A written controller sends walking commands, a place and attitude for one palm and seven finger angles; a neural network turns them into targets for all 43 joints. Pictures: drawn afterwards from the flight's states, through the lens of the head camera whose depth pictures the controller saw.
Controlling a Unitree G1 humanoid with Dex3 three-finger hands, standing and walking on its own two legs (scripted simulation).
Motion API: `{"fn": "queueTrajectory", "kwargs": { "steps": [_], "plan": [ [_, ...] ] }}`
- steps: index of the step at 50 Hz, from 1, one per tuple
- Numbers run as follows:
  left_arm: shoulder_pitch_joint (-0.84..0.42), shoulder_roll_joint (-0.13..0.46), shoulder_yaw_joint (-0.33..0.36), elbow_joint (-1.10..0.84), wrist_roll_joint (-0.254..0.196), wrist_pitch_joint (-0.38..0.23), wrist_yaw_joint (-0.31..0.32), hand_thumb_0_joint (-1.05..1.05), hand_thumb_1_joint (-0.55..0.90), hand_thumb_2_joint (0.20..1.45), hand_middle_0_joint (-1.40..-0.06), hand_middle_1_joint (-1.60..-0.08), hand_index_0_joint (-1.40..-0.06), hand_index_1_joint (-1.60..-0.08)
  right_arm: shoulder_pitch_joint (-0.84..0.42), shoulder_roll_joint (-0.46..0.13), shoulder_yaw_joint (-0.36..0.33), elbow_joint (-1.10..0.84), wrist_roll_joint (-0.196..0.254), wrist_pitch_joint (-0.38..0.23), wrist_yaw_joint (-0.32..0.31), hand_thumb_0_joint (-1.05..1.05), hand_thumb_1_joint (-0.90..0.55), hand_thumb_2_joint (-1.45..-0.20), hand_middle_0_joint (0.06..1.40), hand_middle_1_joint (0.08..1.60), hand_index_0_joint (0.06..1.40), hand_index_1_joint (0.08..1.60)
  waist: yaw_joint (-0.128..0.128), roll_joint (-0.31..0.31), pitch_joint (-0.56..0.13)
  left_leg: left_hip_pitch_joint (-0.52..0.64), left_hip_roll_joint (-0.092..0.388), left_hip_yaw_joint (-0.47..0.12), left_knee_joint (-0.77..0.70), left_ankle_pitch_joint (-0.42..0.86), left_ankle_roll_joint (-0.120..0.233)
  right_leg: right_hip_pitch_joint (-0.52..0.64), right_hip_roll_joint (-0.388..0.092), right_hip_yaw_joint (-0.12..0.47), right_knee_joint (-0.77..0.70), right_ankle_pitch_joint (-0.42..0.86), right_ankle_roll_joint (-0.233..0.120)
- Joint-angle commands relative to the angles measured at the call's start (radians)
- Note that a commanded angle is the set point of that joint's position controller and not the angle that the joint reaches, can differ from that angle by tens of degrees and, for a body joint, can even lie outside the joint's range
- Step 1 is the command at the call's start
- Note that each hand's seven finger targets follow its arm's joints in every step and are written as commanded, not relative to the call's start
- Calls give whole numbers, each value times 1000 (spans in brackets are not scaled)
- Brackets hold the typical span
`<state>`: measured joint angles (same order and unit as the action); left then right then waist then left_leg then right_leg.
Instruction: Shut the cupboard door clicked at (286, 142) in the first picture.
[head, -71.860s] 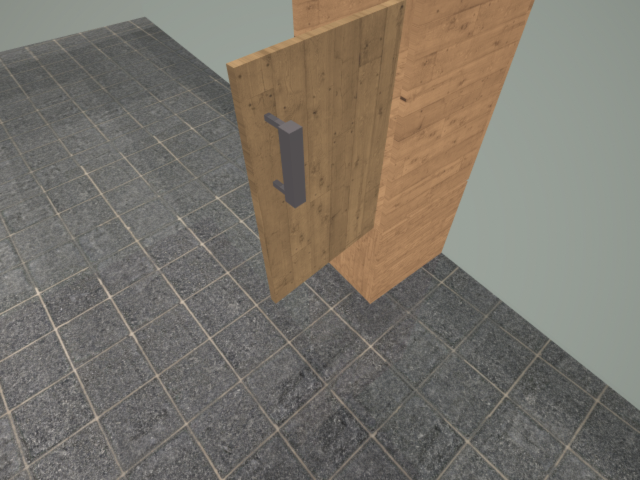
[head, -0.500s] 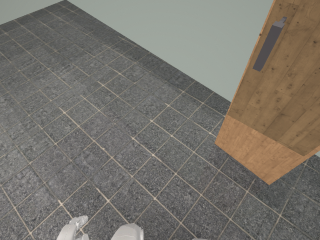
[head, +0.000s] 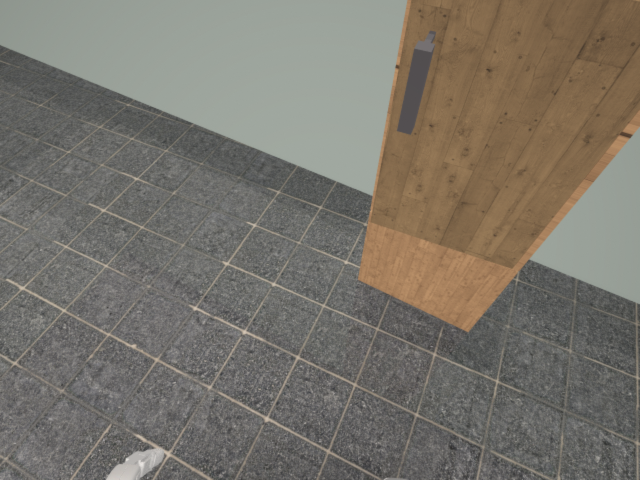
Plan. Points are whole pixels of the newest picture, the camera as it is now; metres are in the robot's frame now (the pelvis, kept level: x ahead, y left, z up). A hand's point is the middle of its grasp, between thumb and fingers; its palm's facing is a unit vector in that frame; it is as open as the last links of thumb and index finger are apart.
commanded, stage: turn to face it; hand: left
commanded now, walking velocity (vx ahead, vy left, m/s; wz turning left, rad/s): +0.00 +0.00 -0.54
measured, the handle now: (417, 84) +0.70 -0.12 +0.09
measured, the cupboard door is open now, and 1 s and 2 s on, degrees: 6 6 6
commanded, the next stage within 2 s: take the last steps up to it in 0.54 s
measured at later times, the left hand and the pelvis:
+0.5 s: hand (191, 465) +0.15 +0.20 -0.17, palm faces -0.18 -0.97 -0.18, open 7.4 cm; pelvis +0.03 +0.02 +0.00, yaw -13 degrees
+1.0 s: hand (223, 448) +0.18 +0.16 -0.19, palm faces -0.33 -0.93 -0.16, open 7.4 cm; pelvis +0.09 -0.01 -0.01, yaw -20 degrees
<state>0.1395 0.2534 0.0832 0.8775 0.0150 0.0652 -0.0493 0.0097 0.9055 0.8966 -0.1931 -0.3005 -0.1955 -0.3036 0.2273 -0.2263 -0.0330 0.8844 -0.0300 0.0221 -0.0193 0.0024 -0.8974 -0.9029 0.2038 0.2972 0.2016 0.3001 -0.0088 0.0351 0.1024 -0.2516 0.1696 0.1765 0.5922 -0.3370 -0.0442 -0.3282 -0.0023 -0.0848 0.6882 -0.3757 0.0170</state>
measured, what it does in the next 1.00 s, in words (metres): steps on the spot, turning right: right foot, then left foot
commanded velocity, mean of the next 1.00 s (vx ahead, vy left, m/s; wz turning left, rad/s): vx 0.10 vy -0.04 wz -0.27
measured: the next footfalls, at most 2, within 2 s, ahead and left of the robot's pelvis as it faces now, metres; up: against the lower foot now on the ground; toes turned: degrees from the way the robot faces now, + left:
right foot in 0.02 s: +0.03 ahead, -0.12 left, +0.00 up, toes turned -5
left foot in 0.36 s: +0.08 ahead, +0.12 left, +0.00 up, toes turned -6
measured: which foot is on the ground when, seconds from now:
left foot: down 0.00-0.02, up 0.04-0.34, down 0.36-0.70, up 0.72-0.92, down 0.94-1.00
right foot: up 0.00-0.00, down 0.02-0.38, up 0.40-0.66, down 0.68-0.94, up 0.96-1.00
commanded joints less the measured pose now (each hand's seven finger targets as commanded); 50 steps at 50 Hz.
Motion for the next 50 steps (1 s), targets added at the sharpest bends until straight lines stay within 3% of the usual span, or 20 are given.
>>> {"fn": "queueTrajectory", "kwargs": {
  "steps": [1, 2, 4, 8, 13, 16, 17, 18, 19, 21, 25, 32, 33, 35, 38, 45, 46, 47, 48, 50],
  "plan": [
    [166, 246, 52, -28, 19, -50, 34, 0, 900, 900, -200, -300, -200, -300, -47, -100, -41, -120, 20, -5, 3, 0, -900, -900, 200, 300, 200, 300, 82, -326, -161, -349, -66, 28, 346, -260, -31, 402, -345, 449, -352, 553, -159],
    [214, 271, 52, -15, 2, -47, 47, 0, 900, 900, -200, -300, -200, -300, -87, -130, -35, -140, 18, 12, -4, 0, -900, -900, 200, 300, 200, 300, 113, -245, -159, -347, -78, -113, 497, -307, -26, 299, -420, 496, -349, 633, -246],
    [107, 209, 45, -33, 8, -44, 64, 0, 900, 900, -200, -300, -200, -300, -92, -122, -38, -111, 19, 12, -13, 0, -900, -900, 200, 300, 200, 300, 57, -273, -133, -418, -58, -199, 596, -200, -24, 280, -321, 442, -335, 532, -244],
    [22, 164, 27, -64, 12, -48, 63, 0, 900, 900, -200, -300, -200, -300, -30, -96, -34, -63, 15, 14, 0, 0, -900, -900, 200, 300, 200, 300, 3, -165, -162, -267, -78, -156, 461, -78, -37, 186, -224, 290, -305, 530, -198],
    [40, 181, 34, -44, 15, -42, 60, 0, 900, 900, -200, -300, -200, -300, -29, -79, -29, -67, 20, 5, -3, 0, -900, -900, 200, 300, 200, 300, 14, -173, -153, -173, -116, -140, 207, -81, -25, 158, -224, 356, -290, 500, -209],
    [5, 158, 29, -41, 5, -36, 58, 0, 900, 900, -200, -300, -200, -300, 54, -84, -26, -35, 21, -9, -11, 0, -900, -900, 200, 300, 200, 300, -31, -167, -154, 14, -132, -132, -72, 97, -11, 63, -173, 349, -225, 451, -141],
    [5, 123, 22, -45, 0, -32, 57, 0, 900, 900, -200, -300, -200, -300, 87, -120, -30, -22, 18, -19, -12, 0, -900, -900, 200, 300, 200, 300, -37, -65, -174, 109, -63, -209, -199, 162, 14, -5, -105, 296, -152, 340, -91],
    [57, 65, 12, -55, -7, -27, 49, 0, 900, 900, -200, -300, -200, -300, 90, -213, -45, -25, 2, -27, -16, 0, -900, -900, 200, 300, 200, 300, -20, 198, -186, 201, 142, -413, -243, 298, 106, -142, 24, 181, 6, 75, -31],
    [41, 60, 6, -71, -3, -28, 45, 0, 900, 900, -200, -300, -200, -300, 97, -243, -49, -37, -2, -23, -23, 0, -900, -900, 200, 300, 200, 300, -35, 256, -155, 158, 280, -524, -296, 379, 208, -191, 50, 104, 212, -220, -4],
    [4, 78, 19, -53, 8, -22, 40, 0, 900, 900, -200, -300, -200, -300, 70, -195, -35, -29, -8, -28, -31, 0, -900, -900, 200, 300, 200, 300, -20, 190, -119, 92, 228, -442, -283, 496, 216, -201, 6, 153, 431, -171, 5],
    [17, 28, 4, -30, 3, -18, 29, 0, 900, 900, -200, -300, -200, -300, 35, -160, -31, -19, -7, -25, -31, 0, -900, -900, 200, 300, 200, 300, -3, 145, -145, 160, 136, -217, -208, 648, 189, -148, -11, 74, 291, -114, 18],
    [83, 28, -3, 6, 4, -39, 37, 0, 900, 900, -200, -300, -200, -300, 61, -166, -50, 33, 8, -12, -18, 0, -900, -900, 200, 300, 200, 300, 12, 117, -162, 88, 105, -156, -93, 509, 120, 156, 13, 9, -229, 188, -15],
    [130, 66, 5, 24, 7, -45, 41, 0, 900, 900, -200, -300, -200, -300, 53, -144, -49, 30, 14, -11, -13, 0, -900, -900, 200, 300, 200, 300, 29, 30, -185, 7, 71, -113, -31, 317, 72, 263, -56, 89, -309, 270, -39],
    [196, 201, 26, 52, 14, -50, 48, 0, 900, 900, -200, -300, -200, -300, -18, -66, -27, -20, 15, -2, -3, 0, -900, -900, 200, 300, 200, 300, 83, -267, -126, -290, -126, -41, 300, -322, 5, 302, -364, 462, -440, 166, -229],
    [122, 128, 22, 48, 13, -57, 62, 0, 900, 900, -200, -300, -200, -300, -49, -90, -34, -13, 6, -12, 3, 0, -900, -900, 200, 300, 200, 300, 45, -253, -45, -400, -76, -164, 485, -190, 20, 253, -291, 418, -453, 17, -264],
    [39, 101, 13, 58, 7, -71, 44, 0, 900, 900, -200, -300, -200, -300, 170, -47, -20, 65, -1, -41, 10, 0, -900, -900, 200, 300, 200, 300, -71, -129, -50, 121, -125, -43, -68, 73, 9, -61, -145, 218, -336, -94, -162],
    [54, 53, 1, 56, 1, -67, 38, 0, 900, 900, -200, -300, -200, -300, 249, -94, -27, 92, -5, -55, 2, 0, -900, -900, 200, 300, 200, 300, -95, 37, -73, 230, -57, -165, -194, -7, 29, -143, -78, 175, -167, -104, -122],
    [74, -9, -12, 38, -2, -64, 28, 0, 900, 900, -200, -300, -200, -300, 337, -198, -50, 110, -21, -61, -5, 0, -900, -900, 200, 300, 200, 300, -113, 310, -91, 293, 203, -535, -342, -180, 118, -296, 42, 42, 146, -177, -63],
    [14, 19, -9, -3, 4, -68, 20, 0, 900, 900, -200, -300, -200, -300, 369, -245, -54, 103, -21, -57, -21, 0, -900, -900, 200, 300, 200, 300, -126, 215, -71, 248, 324, -711, -434, -250, 209, -362, 22, 93, 307, -200, -63],
    [-19, 31, 3, 14, 21, -68, 13, 0, 900, 900, -200, -300, -200, -300, 277, -191, -37, 89, -17, -66, -23, 0, -900, -900, 200, 300, 200, 300, -77, 141, 7, 135, 286, -588, -428, -87, 193, -397, -51, 138, 485, -61, -56]
  ]
}}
